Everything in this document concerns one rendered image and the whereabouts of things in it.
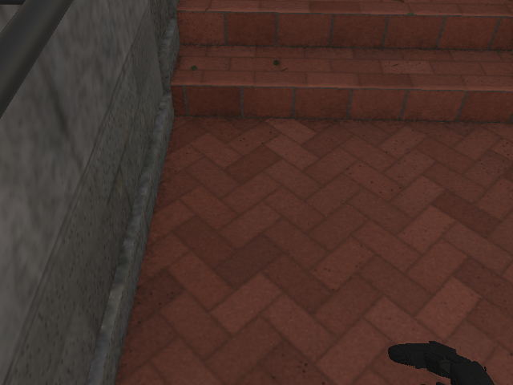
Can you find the right robot hand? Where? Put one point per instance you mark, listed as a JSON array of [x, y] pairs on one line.
[[441, 360]]

